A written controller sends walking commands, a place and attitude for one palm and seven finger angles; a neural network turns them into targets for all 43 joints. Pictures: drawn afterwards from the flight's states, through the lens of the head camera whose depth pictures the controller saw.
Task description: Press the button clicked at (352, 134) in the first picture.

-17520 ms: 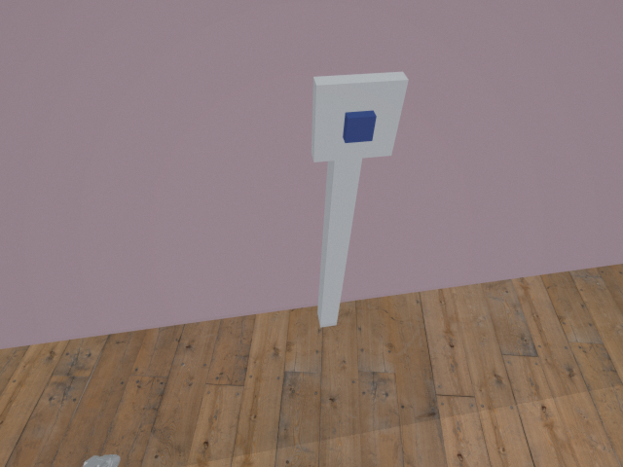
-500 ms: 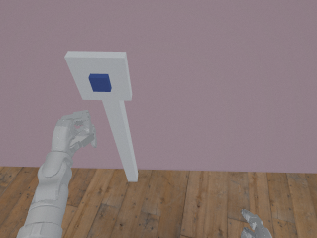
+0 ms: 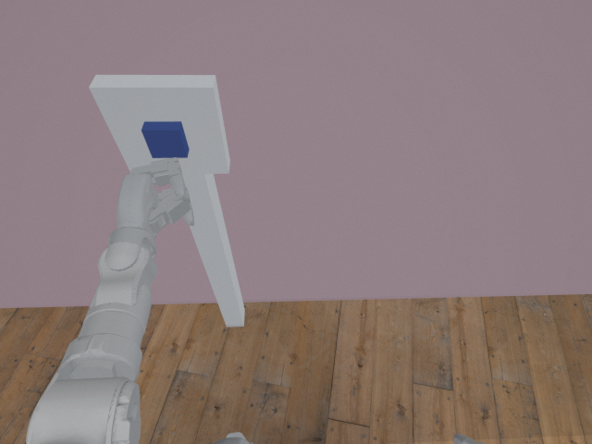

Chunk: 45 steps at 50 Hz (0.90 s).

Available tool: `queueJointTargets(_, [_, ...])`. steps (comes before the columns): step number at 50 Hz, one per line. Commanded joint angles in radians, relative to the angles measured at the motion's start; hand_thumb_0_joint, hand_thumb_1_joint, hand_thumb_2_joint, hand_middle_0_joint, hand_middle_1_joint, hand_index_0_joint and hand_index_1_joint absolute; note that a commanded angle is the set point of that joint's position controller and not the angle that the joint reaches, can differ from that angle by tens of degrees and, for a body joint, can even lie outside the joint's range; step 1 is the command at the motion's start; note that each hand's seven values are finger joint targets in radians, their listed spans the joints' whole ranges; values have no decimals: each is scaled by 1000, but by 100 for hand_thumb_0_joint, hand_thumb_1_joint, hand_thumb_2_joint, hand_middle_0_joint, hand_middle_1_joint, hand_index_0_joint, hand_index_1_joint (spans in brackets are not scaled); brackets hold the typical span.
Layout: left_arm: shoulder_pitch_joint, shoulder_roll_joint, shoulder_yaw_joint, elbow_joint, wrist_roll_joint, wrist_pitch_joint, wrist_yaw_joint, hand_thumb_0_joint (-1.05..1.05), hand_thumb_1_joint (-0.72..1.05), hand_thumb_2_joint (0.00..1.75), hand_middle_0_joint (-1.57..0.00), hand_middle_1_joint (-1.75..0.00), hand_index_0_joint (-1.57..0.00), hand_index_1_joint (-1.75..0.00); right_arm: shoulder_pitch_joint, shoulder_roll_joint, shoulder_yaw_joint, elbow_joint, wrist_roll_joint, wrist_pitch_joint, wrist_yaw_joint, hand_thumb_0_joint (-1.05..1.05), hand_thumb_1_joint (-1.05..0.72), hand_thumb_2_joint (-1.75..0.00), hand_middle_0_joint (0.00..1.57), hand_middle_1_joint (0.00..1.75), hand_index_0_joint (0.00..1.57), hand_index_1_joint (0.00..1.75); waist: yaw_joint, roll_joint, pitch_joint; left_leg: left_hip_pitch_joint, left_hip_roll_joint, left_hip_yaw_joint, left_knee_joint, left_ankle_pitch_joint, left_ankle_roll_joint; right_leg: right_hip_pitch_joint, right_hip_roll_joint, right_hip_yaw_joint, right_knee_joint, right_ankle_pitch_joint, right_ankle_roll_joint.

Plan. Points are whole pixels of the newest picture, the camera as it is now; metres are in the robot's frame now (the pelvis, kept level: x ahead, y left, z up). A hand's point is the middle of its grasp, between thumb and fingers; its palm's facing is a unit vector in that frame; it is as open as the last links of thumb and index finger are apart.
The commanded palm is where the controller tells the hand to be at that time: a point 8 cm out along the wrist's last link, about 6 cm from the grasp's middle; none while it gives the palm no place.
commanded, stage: aim a knuckle at the button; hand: left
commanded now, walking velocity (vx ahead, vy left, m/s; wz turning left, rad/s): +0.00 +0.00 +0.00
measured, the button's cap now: (166, 138) +0.52 +0.19 +0.12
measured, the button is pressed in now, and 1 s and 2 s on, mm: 0 0 8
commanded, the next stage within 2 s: press the button with the knuckle in 0.62 s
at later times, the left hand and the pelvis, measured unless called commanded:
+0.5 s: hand (182, 206) +0.41 +0.16 +0.08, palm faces +0.04 -1.00 -0.01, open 3.1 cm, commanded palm +0.39 +0.21 +0.09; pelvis +0.00 -0.01 +0.00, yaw +0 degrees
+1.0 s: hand (187, 193) +0.44 +0.16 +0.09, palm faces +0.03 -1.00 -0.01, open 3.1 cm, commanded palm +0.41 +0.21 +0.09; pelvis +0.00 +0.00 +0.00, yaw +0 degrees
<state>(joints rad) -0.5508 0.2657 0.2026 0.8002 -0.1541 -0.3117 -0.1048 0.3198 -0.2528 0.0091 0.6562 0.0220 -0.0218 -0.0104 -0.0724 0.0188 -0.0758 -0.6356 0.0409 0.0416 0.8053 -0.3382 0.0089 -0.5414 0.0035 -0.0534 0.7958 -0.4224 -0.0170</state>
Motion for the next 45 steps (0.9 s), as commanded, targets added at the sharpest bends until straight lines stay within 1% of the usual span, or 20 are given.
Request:
queueJointTargets(1, [-341,159,54,-180,-8,-75,5,0,90,90,-130,-150,-130,-150,39,-146,-57,-120,3,-21,-5,0,-90,-90,20,30,20,30,11,-4,-351,295,-29,-49,-70,247,16,16,33,23,-99,342,0])
queueJointTargets(3, [-373,182,66,-188,-9,-76,6,0,90,90,-130,-150,-130,-150,42,-148,-55,-123,5,-15,-5,0,-90,-90,20,30,20,30,4,-19,-337,264,-31,-42,-73,219,20,27,33,27,-103,333,4])
queueJointTargets(4, [-355,221,99,-184,-4,-80,10,0,90,90,-130,-150,-130,-150,46,-151,-56,-124,3,-11,-7,0,-90,-90,20,30,20,30,15,-36,-338,251,-31,-43,-73,218,21,46,34,30,-101,333,1])
queueJointTargets(7, [-365,197,74,-237,-4,-93,8,0,90,90,-130,-150,-130,-150,37,-141,-54,-136,7,-8,-8,0,-90,-90,20,30,20,30,8,14,-347,271,-32,-35,-74,220,22,40,33,34,-106,341,3])
queueJointTargets(9, [-361,205,79,-242,-6,-98,8,0,90,90,-130,-150,-130,-150,39,-143,-55,-135,7,-7,-10,0,-90,-90,20,30,20,30,3,-8,-338,263,-32,-36,-72,205,26,41,37,36,-109,330,3])
queueJointTargets(10, [-375,218,87,-246,-5,-102,8,0,90,90,-130,-150,-130,-150,38,-142,-55,-130,8,-6,-14,0,-90,-90,20,30,20,30,4,12,-337,267,-31,-34,-74,207,24,40,35,40,-110,336,4])
queueJointTargets(12, [-386,175,52,-244,-11,-99,1,0,90,90,-130,-150,-130,-150,36,-138,-55,-127,11,-9,-13,0,-90,-90,20,30,20,30,-10,16,-319,283,-30,-37,-73,205,24,15,38,33,-115,328,4])
queueJointTargets(15, [-407,178,48,-234,-15,-96,-5,0,90,90,-130,-150,-130,-150,38,-141,-55,-120,13,-12,-17,0,-90,-90,20,30,20,30,-15,14,-323,281,-32,-38,-72,185,26,13,37,38,-121,314,5])
queueJointTargets(18, [-347,165,47,-233,-21,-88,-11,0,90,90,-130,-150,-130,-150,33,-140,-54,-127,12,-14,-16,0,-90,-90,20,30,20,30,1,2,-339,287,-34,-37,-75,204,26,34,36,34,-120,336,4])
queueJointTargets(24, [-367,218,80,-208,-24,-79,-22,0,90,90,-130,-150,-130,-150,27,-144,-48,-133,14,-9,-21,0,-90,-90,20,30,20,30,-3,-38,-297,230,-40,-30,-74,172,32,59,29,50,-129,334,10])
queueJointTargets(27, [-371,225,85,-213,-27,-82,-33,0,90,90,-130,-150,-130,-150,18,-140,-47,-139,17,-8,-25,0,-90,-90,20,30,20,30,0,-5,-309,240,-41,-26,-70,176,31,59,26,55,-129,344,11])
queueJointTargets(28, [-390,217,73,-238,-27,-89,-35,0,90,90,-130,-150,-130,-150,14,-138,-47,-138,18,-9,-25,0,-90,-90,20,30,20,30,-3,28,-321,262,-40,-28,-68,190,29,49,27,52,-125,350,8])
queueJointTargets(29, [-392,178,41,-243,-29,-91,-41,0,90,90,-130,-150,-130,-150,17,-135,-47,-141,17,-12,-23,0,-90,-90,20,30,20,30,-8,29,-327,279,-41,-31,-63,203,30,40,31,48,-119,356,5])
queueJointTargets(31, [-377,160,32,-244,-35,-90,-44,0,90,90,-130,-150,-130,-150,20,-138,-50,-137,18,-15,-21,0,-90,-90,20,30,20,30,-9,22,-343,305,-36,-40,-60,229,27,24,34,36,-113,366,4])
queueJointTargets(35, [-370,173,42,-197,-35,-70,-44,0,90,90,-130,-150,-130,-150,19,-145,-49,-134,20,-11,-21,0,-90,-90,20,30,20,30,-12,-17,-299,265,-37,-43,-63,194,28,11,32,36,-120,337,7])
queueJointTargets(37, [-439,150,12,-205,-30,-69,-38,0,90,90,-130,-150,-130,-150,17,-142,-47,-129,20,-12,-20,0,-90,-90,20,30,20,30,-25,17,-289,274,-37,-47,-63,175,27,-20,32,32,-120,304,6])
queueJointTargets(38, [-455,182,40,-210,-25,-75,-31,0,90,90,-130,-150,-130,-150,25,-147,-51,-123,17,-12,-23,0,-90,-90,20,30,20,30,-21,17,-315,288,-34,-55,-60,187,24,-21,32,31,-113,302,3])
queueJointTargets(40, [-468,181,41,-213,-19,-85,-20,0,90,90,-130,-150,-130,-150,30,-145,-51,-121,14,-14,-21,0,-90,-90,20,30,20,30,-18,40,-345,315,-32,-58,-56,210,22,-26,34,28,-104,307,1])
queueJointTargets(41, [-479,187,50,-208,-22,-89,-14,0,90,90,-130,-150,-130,-150,33,-145,-50,-117,11,-15,-21,0,-90,-90,20,30,20,30,-20,21,-356,310,-31,-59,-54,213,22,-17,35,29,-103,312,3])
queueJointTargets(45, [-503,212,72,-146,-6,-95,-5,0,90,90,-130,-150,-130,-150,50,-148,-51,-104,8,-12,-19,0,-90,-90,20,30,20,30,-20,20,-362,299,-30,-58,-44,235,22,-23,36,31,-90,332,2])
